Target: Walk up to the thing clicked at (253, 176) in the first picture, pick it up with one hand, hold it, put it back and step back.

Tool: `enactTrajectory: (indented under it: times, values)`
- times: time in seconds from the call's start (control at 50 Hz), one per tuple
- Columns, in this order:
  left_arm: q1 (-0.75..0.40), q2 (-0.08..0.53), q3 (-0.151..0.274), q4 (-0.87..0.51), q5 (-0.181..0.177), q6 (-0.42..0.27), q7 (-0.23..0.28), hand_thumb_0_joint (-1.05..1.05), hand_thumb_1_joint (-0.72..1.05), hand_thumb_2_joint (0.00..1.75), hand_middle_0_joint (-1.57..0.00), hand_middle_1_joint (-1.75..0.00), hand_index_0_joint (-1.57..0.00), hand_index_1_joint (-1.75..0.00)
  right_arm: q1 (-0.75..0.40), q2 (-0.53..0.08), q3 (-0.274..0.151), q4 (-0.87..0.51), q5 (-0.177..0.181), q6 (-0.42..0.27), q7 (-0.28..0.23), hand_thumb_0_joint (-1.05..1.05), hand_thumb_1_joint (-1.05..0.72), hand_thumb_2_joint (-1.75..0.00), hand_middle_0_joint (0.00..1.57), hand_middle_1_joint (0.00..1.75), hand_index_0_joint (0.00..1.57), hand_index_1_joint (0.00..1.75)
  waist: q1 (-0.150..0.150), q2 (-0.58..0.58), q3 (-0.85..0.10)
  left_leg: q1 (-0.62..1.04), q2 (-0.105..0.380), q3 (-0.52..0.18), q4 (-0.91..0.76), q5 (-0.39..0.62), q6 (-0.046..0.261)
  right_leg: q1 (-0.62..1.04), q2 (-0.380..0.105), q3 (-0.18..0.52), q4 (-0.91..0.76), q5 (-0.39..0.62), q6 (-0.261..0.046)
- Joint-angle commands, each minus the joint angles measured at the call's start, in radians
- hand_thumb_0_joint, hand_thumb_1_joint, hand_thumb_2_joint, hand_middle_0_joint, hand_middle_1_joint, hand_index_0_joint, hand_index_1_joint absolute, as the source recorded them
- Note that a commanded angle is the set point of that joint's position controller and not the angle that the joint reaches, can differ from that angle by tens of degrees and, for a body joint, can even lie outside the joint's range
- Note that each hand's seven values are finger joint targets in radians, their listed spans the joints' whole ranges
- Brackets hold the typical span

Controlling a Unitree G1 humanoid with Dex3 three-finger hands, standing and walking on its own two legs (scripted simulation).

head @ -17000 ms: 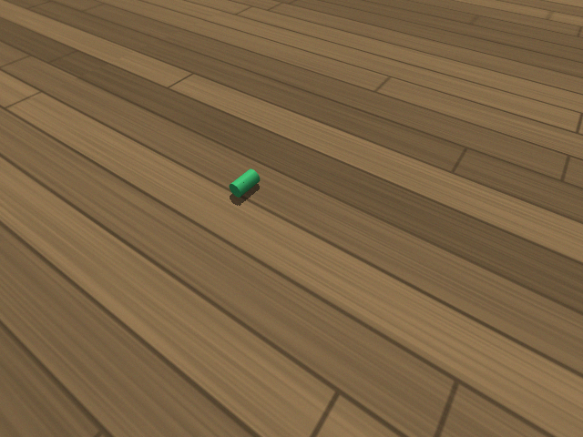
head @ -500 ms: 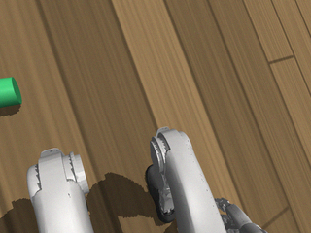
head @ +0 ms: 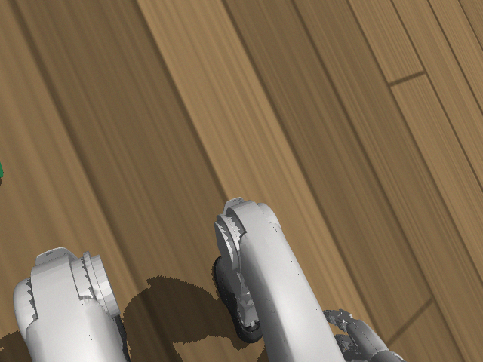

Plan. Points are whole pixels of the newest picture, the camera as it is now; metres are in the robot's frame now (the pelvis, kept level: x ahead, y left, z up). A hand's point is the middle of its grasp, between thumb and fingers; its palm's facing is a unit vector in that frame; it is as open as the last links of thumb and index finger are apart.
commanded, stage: approach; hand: left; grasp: from above
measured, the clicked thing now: out of the picture +0.48 +0.37 -0.29
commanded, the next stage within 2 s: close in in 0.30 s
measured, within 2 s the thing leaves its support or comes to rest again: neither
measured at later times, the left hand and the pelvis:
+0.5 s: hand out of the picture +0.47 +0.37 -0.18, palm faces -0.45 -0.11 -0.89, open 13.7 cm; pelvis +0.00 +0.00 +0.00, yaw +0 degrees
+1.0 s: hand out of the picture +0.47 +0.36 -0.22, palm faces -0.47 -0.14 -0.87, open 14.2 cm; pelvis +0.00 +0.00 -0.01, yaw -2 degrees
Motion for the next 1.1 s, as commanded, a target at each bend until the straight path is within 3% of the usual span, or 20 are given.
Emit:
enactTrajectory:
  times: [0.0, 0.08, 0.12, 0.2, 0.32, 0.38, 0.4, 0.46, 0.52, 0.56, 0.72, 0.74, 0.8, 0.84, 0.96, 1.02, 1.08]
  values:
    - [-0.228, 0.343, 0.066, -0.134, -0.043, 0.048, 0.021, 0.0, -0.55, 0.98, -0.11, -1.0, -0.11, -1.0, 0.169, -0.284, -0.082, -0.026, 0.003, -0.001, -0.014, 0.0, -0.9, -0.9, 0.2, 0.3, 0.2, 0.3, 0.046, 0.425, -0.691, 0.613, 0.006, 0.138, -0.235, 0.202, 0.035, 0.292, 0.012, -0.115, -0.21, 0.291, -0.083]
    - [-0.216, 0.324, 0.043, -0.133, -0.079, 0.038, -0.016, 0.0, -0.56, 0.99, -0.11, -0.99, -0.1, -1.0, 0.168, -0.277, -0.071, -0.022, 0.006, -0.002, -0.016, 0.0, -0.9, -0.9, 0.2, 0.3, 0.2, 0.3, 0.016, 0.347, -0.619, 0.513, 0.01, 0.138, -0.226, 0.121, 0.045, 0.297, 0.018, -0.112, -0.227, 0.232, -0.078]
    - [-0.259, 0.352, 0.052, -0.183, -0.093, 0.012, -0.025, 0.0, -0.55, 0.98, -0.12, -0.99, -0.11, -0.99, 0.171, -0.286, -0.071, -0.016, 0.004, -0.005, -0.022, 0.0, -0.9, -0.9, 0.2, 0.3, 0.2, 0.3, 0.01, 0.363, -0.635, 0.512, 0.01, 0.136, -0.22, 0.091, 0.042, 0.293, 0.017, -0.113, -0.23, 0.203, -0.078]
    - [-0.285, 0.336, 0.041, -0.207, -0.084, -0.037, -0.039, 0.0, -0.53, 0.97, -0.14, -0.98, -0.13, -0.98, 0.197, -0.292, -0.072, 0.003, -0.009, -0.006, -0.026, 0.0, -0.9, -0.9, 0.2, 0.3, 0.2, 0.3, -0.009, 0.388, -0.617, 0.547, 0.011, 0.128, -0.212, 0.08, 0.032, 0.272, 0.014, -0.128, -0.229, 0.187, -0.081]
    - [-0.25, 0.299, 0.027, -0.234, -0.067, -0.067, -0.035, 0.0, -0.51, 1.02, -0.16, -0.99, -0.14, -1.0, 0.213, -0.288, -0.082, 0.018, -0.019, -0.002, -0.017, 0.0, -0.91, -0.9, 0.2, 0.3, 0.2, 0.3, 0.008, 0.456, -0.663, 0.634, 0.016, 0.12, -0.211, 0.163, 0.022, 0.263, 0.015, -0.143, -0.208, 0.248, -0.083]
    - [-0.259, 0.332, 0.047, -0.257, -0.063, -0.068, -0.022, 0.0, -0.46, 1.06, -0.18, -1.02, -0.16, -1.03, 0.202, -0.3, -0.084, 0.01, -0.016, 0.004, -0.015, 0.0, -0.9, -0.9, 0.2, 0.3, 0.2, 0.3, 0.028, 0.502, -0.668, 0.677, 0.017, 0.107, -0.231, 0.202, 0.013, 0.234, 0.008, -0.155, -0.187, 0.263, -0.091]
    - [-0.249, 0.339, 0.059, -0.263, -0.057, -0.065, -0.017, 0.0, -0.5, 0.99, -0.14, -0.99, -0.14, -0.99, 0.199, -0.303, -0.089, 0.008, -0.014, 0.006, -0.014, 0.0, -0.9, -0.9, 0.2, 0.3, 0.2, 0.3, 0.039, 0.518, -0.673, 0.692, 0.016, 0.105, -0.235, 0.213, 0.009, 0.223, 0.005, -0.156, -0.18, 0.267, -0.093]
    - [-0.232, 0.278, 0.028, -0.191, -0.056, -0.053, -0.001, 0.0, -0.54, 0.97, -0.1, -1.0, -0.1, -0.99, 0.193, -0.288, -0.081, 0.012, -0.015, 0.009, -0.008, 0.0, -0.9, -0.9, 0.2, 0.3, 0.2, 0.3, 0.009, 0.464, -0.639, 0.645, 0.018, 0.112, -0.211, 0.215, 0.023, 0.224, 0.011, -0.154, -0.186, 0.285, -0.086]
    - [-0.224, 0.298, 0.032, -0.15, -0.051, -0.048, 0.016, 0.0, -0.54, 0.98, -0.1, -0.99, -0.1, -0.99, 0.186, -0.286, -0.073, 0.011, -0.02, 0.001, -0.007, 0.0, -0.9, -0.9, 0.2, 0.3, 0.2, 0.3, 0.007, 0.407, -0.605, 0.592, 0.016, 0.119, -0.198, 0.189, 0.033, 0.251, 0.014, -0.145, -0.205, 0.282, -0.079]
    - [-0.255, 0.327, 0.042, -0.176, -0.042, -0.051, 0.024, 0.0, -0.53, 0.98, -0.11, -0.99, -0.11, -0.99, 0.18, -0.292, -0.067, 0.005, -0.024, -0.002, -0.007, 0.0, -0.9, -0.9, 0.2, 0.3, 0.2, 0.3, 0.009, 0.44, -0.627, 0.612, 0.018, 0.113, -0.209, 0.186, 0.028, 0.26, 0.014, -0.152, -0.195, 0.275, -0.083]
    - [-0.262, 0.318, 0.026, -0.096, -0.028, -0.057, 0.052, 0.0, -0.57, 1.01, -0.09, -0.97, -0.07, -0.99, 0.162, -0.299, -0.054, -0.008, -0.032, -0.023, -0.007, 0.0, -0.9, -0.9, 0.2, 0.3, 0.2, 0.3, -0.023, 0.451, -0.579, 0.619, 0.022, 0.099, -0.211, 0.147, 0.02, 0.22, 0.017, -0.162, -0.179, 0.24, -0.087]
    - [-0.281, 0.337, 0.035, -0.117, -0.026, -0.061, 0.061, 0.0, -0.57, 1.02, -0.08, -0.98, -0.06, -0.99, 0.155, -0.307, -0.054, -0.009, -0.034, -0.023, -0.008, 0.0, -0.9, -0.9, 0.2, 0.3, 0.2, 0.3, -0.016, 0.458, -0.598, 0.618, 0.023, 0.098, -0.213, 0.138, 0.019, 0.22, 0.017, -0.164, -0.18, 0.233, -0.087]
    - [-0.256, 0.303, 0.007, -0.031, -0.026, -0.065, 0.075, 0.0, -0.58, 1.03, -0.08, -0.98, -0.06, -1.0, 0.15, -0.305, -0.04, -0.005, -0.041, -0.033, -0.009, 0.0, -0.9, -0.9, 0.2, 0.3, 0.2, 0.3, -0.039, 0.408, -0.522, 0.564, 0.024, 0.095, -0.2, 0.095, 0.025, 0.203, 0.021, -0.167, -0.185, 0.208, -0.084]
    - [-0.279, 0.347, 0.021, -0.043, -0.015, -0.073, 0.088, 0.0, -0.57, 1.03, -0.09, -0.97, -0.07, -0.99, 0.157, -0.314, -0.031, -0.007, -0.046, -0.041, -0.012, 0.0, -0.9, -0.9, 0.2, 0.3, 0.2, 0.3, -0.037, 0.438, -0.549, 0.582, 0.022, 0.096, -0.195, 0.11, 0.023, 0.226, 0.02, -0.166, -0.181, 0.221, -0.082]
    - [-0.252, 0.378, 0.034, -0.006, -0.007, -0.08, 0.129, 0.0, -0.59, 1.04, -0.08, -0.98, -0.05, -1.0, 0.151, -0.326, -0.015, -0.006, -0.058, -0.062, -0.01, 0.0, -0.9, -0.9, 0.2, 0.3, 0.2, 0.3, -0.04, 0.454, -0.552, 0.618, 0.03, 0.083, -0.181, 0.149, 0.02, 0.229, 0.025, -0.178, -0.163, 0.247, -0.081]
    - [-0.259, 0.422, 0.061, -0.025, 0.002, -0.079, 0.158, 0.0, -0.58, 1.03, -0.08, -0.97, -0.06, -0.99, 0.151, -0.332, -0.01, -0.001, -0.067, -0.07, -0.007, 0.0, -0.9, -0.9, 0.2, 0.3, 0.2, 0.3, -0.028, 0.491, -0.577, 0.632, 0.033, 0.083, -0.177, 0.171, 0.015, 0.25, 0.029, -0.184, -0.153, 0.263, -0.081]
    - [-0.245, 0.394, 0.046, -0.007, 0.002, -0.069, 0.172, 0.0, -0.6, 1.04, -0.07, -0.97, -0.05, -0.99, 0.148, -0.331, -0.005, 0.006, -0.073, -0.081, -0.002, 0.0, -0.9, -0.9, 0.2, 0.3, 0.2, 0.3, -0.047, 0.49, -0.554, 0.633, 0.037, 0.079, -0.164, 0.196, 0.017, 0.244, 0.032, -0.187, -0.149, 0.284, -0.079]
